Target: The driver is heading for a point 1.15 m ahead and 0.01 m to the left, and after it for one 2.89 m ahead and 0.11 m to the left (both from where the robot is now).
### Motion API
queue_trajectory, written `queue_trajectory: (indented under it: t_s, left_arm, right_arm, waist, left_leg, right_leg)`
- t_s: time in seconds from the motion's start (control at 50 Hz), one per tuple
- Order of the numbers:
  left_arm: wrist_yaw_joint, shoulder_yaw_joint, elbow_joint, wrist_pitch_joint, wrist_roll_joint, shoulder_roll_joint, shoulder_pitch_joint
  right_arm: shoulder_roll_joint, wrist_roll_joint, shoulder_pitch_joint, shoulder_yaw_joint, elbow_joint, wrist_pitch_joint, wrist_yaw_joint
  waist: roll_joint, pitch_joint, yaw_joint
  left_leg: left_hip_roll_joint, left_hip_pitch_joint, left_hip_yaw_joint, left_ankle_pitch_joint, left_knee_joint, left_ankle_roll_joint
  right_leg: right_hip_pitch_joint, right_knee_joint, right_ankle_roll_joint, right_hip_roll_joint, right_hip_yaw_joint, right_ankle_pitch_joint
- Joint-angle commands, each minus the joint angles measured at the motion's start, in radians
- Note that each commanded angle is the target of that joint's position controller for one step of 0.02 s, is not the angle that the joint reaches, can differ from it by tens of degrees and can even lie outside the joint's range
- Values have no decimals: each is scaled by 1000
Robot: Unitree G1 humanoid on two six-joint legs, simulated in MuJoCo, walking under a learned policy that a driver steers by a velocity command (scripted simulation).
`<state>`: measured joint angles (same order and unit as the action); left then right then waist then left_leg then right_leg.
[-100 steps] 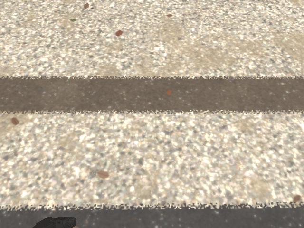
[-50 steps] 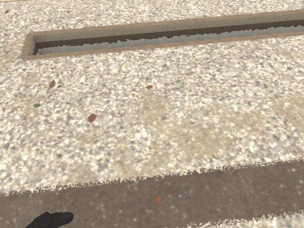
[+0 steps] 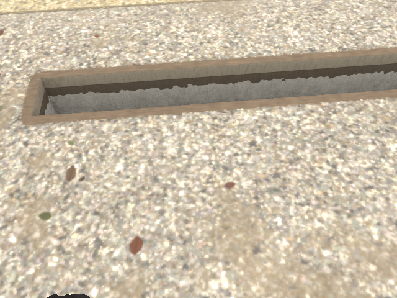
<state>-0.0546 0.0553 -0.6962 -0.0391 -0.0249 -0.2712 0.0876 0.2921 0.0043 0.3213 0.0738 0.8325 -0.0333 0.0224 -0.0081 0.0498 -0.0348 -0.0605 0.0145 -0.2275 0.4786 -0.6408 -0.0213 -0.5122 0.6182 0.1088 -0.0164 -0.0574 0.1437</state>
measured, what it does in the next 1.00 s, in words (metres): walks ahead: left foot, then right foot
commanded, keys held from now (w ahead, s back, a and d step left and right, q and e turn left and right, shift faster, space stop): w+e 0.20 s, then w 0.16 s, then w+q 0.64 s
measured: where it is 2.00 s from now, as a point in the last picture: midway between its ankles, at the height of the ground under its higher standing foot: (183, 158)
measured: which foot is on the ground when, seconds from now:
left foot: up 0.00-0.44, down 0.46-0.96, up 0.98-1.00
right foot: down 0.00-0.48, up 0.50-0.94, down 0.96-1.00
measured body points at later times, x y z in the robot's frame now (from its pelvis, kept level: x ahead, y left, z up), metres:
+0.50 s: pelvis +0.30 +0.02 +0.01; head +0.32 +0.02 +0.46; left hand +0.39 +0.30 -0.11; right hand +0.46 -0.26 -0.07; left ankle +0.42 +0.10 -0.72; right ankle +0.12 -0.08 -0.69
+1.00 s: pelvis +0.56 -0.04 +0.01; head +0.58 -0.04 +0.46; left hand +0.78 +0.21 -0.04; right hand +0.59 -0.32 -0.11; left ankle +0.42 +0.09 -0.68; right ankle +0.65 -0.14 -0.72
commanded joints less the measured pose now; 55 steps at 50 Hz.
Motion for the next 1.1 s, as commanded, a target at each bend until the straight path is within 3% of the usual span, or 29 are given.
queue_trajectory:
  t_s: [0.02,0.04,0.06,0.08,0.1,0.18,0.28,0.36,0.42,0.44,0.46,0.48,0.5,0.52,0.54,0.56,0.58,0.6,0.66,0.76,0.84,0.9,0.94,0.96,0.98,1.0,1.02,1.04,1.1]
  left_arm:
    - [25,90,12,-10,0,-281,362]
    - [24,73,9,-20,10,-220,332]
    - [25,64,16,-26,5,-188,273]
    - [26,53,27,-27,2,-155,202]
    - [31,43,45,-28,14,-129,160]
    - [51,51,55,-30,14,-165,151]
    - [68,49,18,-20,8,-168,227]
    - [65,46,-19,-17,4,-168,289]
    - [66,51,-31,-10,13,-182,277]
    - [66,48,-29,-7,13,-177,259]
    - [67,38,-25,-5,21,-153,257]
    - [72,20,-5,-8,41,-115,298]
    - [67,5,-1,-24,24,-60,403]
    - [62,13,4,-38,16,-139,336]
    - [56,22,30,-48,2,-171,216]
    - [55,18,46,-60,13,-156,144]
    - [54,20,57,-68,30,-144,121]
    - [54,21,60,-71,39,-133,132]
    - [56,15,65,-61,43,-101,134]
    - [53,-3,99,-63,34,-63,-36]
    - [41,5,119,-77,19,-84,-122]
    - [38,22,115,-86,13,-119,-94]
    - [47,46,79,-91,25,-155,67]
    - [55,61,64,-89,37,-213,224]
    - [50,75,30,-71,39,-274,288]
    - [45,58,37,-66,18,-184,261]
    - [48,43,42,-63,16,-127,225]
    - [47,34,42,-59,24,-111,176]
    - [50,23,22,-64,37,-73,123]
  right_arm:
    - [67,-2,-12,-14,-139,-78,-19]
    - [129,38,-122,2,-170,-103,-31]
    - [123,36,-148,-4,-181,-116,-29]
    - [123,9,-154,0,-172,-117,-22]
    - [135,-7,-138,9,-167,-108,-20]
    - [90,-21,-131,0,-175,-68,-19]
    - [42,-11,-301,-25,-203,-73,-33]
    - [80,0,-366,-15,-225,-88,-50]
    - [105,4,-312,-4,-215,-92,-56]
    - [122,2,-241,6,-195,-93,-54]
    - [155,-4,-118,23,-162,-95,-51]
    - [216,-12,29,36,-146,-94,-53]
    - [262,-3,89,51,-111,-83,-65]
    - [172,28,79,27,-119,-80,-70]
    - [134,22,13,16,-134,-73,-65]
    - [132,6,-21,13,-146,-66,-62]
    - [122,1,-42,10,-150,-61,-58]
    - [111,-5,-50,4,-153,-61,-53]
    - [116,8,-40,7,-147,-56,-40]
    - [162,19,17,24,-121,-37,-11]
    - [154,27,77,25,-101,-19,-5]
    - [152,26,63,29,-107,-8,-2]
    - [110,23,41,16,-121,-3,-2]
    - [49,6,48,-5,-143,-7,-4]
    - [2,32,190,-21,-171,-17,-5]
    - [106,44,178,-2,-146,-18,-3]
    - [152,38,71,13,-155,-12,-4]
    - [140,28,26,14,-162,-7,-4]
    - [90,25,-2,15,-186,8,-13]
  waist:
    - [-156,-447,149]
    - [-94,-317,177]
    - [-26,-218,136]
    - [18,-141,89]
    - [-3,-117,54]
    - [-17,-70,19]
    - [-68,-51,104]
    - [-77,-30,127]
    - [-112,-27,92]
    - [-106,-59,49]
    - [-77,-155,-6]
    - [54,-310,-39]
    - [348,-367,1]
    - [237,-300,-29]
    - [138,-163,-41]
    - [50,-99,-35]
    - [24,-62,-12]
    - [50,-74,12]
    - [94,-81,32]
    - [91,-44,-19]
    - [102,-43,-42]
    - [128,-51,-6]
    - [113,-143,82]
    - [-11,-285,139]
    - [-325,-384,74]
    - [-222,-291,89]
    - [-121,-164,114]
    - [-62,-98,95]
    - [-113,-32,50]
  left_leg:
    - [123,-761,296,124,-789,-5]
    - [59,-848,341,37,-775,23]
    - [13,-829,332,-52,-682,39]
    - [-20,-773,322,-97,-585,32]
    - [-41,-698,326,-133,-531,23]
    - [-35,-619,284,-217,-349,-40]
    - [21,-509,252,-584,19,-57]
    - [25,-535,278,-559,121,-11]
    - [30,-522,253,-437,145,49]
    - [56,-428,224,-424,175,79]
    - [42,-247,243,-463,164,121]
    - [-118,42,479,-500,135,216]
    - [-278,298,931,-252,283,359]
    - [-274,291,1021,-29,353,333]
    - [-243,169,886,-54,365,296]
    - [-201,60,792,-166,377,281]
    - [-169,-13,731,-278,389,279]
    - [-138,-51,687,-363,402,274]
    - [-103,-116,607,-487,427,289]
    - [-50,-227,529,-472,429,247]
    - [-55,-215,579,-426,370,222]
    - [-73,-170,655,-417,289,200]
    - [-3,-222,614,-466,103,153]
    - [62,-352,521,-287,-182,114]
    - [174,-672,407,142,-460,63]
    - [81,-797,412,106,-596,48]
    - [50,-822,396,7,-629,40]
    - [20,-793,371,-69,-616,31]
    - [-36,-715,346,-159,-539,21]
  right_leg:
    - [963,-287,350,358,914,185]
    - [887,-321,286,329,768,141]
    - [744,-320,245,285,638,72]
    - [595,-330,215,244,541,-34]
    - [494,-351,206,215,481,-122]
    - [302,-400,202,162,367,-269]
    - [243,-390,118,96,266,-136]
    - [375,-325,104,169,345,-85]
    - [483,-264,81,221,358,-233]
    - [495,-182,62,195,323,-401]
    - [467,-11,35,142,265,-504]
    - [290,283,-8,59,201,-293]
    - [-73,581,-87,-82,134,334]
    - [-208,664,-81,-26,207,393]
    - [-256,660,-77,15,192,301]
    - [-242,619,-75,42,170,242]
    - [-222,546,-81,67,165,197]
    - [-170,489,-89,84,165,165]
    - [-121,343,-133,79,132,158]
    - [-31,25,-174,34,122,-116]
    - [55,-93,-167,-2,138,-182]
    - [136,-151,-133,-3,149,-100]
    - [390,-204,-71,44,156,-102]
    - [644,-183,-3,227,328,-49]
    - [881,-253,160,433,758,142]
    - [812,-296,155,437,820,352]
    - [693,-313,113,384,662,335]
    - [579,-337,88,337,540,222]
    - [411,-401,71,260,324,2]
Keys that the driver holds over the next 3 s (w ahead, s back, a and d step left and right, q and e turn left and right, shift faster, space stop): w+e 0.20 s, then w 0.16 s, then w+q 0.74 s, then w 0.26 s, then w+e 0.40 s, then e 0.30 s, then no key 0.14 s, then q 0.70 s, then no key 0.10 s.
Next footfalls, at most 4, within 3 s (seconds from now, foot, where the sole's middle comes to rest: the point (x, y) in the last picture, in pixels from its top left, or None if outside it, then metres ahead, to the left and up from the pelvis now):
0.46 left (178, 295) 0.46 0.09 -0.75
0.96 right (243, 224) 0.69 -0.14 -0.75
1.44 left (157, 179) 0.90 0.17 -0.75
1.94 right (209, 129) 1.14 -0.04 -0.75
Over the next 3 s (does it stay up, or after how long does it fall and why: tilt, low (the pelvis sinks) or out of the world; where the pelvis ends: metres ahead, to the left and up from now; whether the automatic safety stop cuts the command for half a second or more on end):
stays up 1.08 0.01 0.03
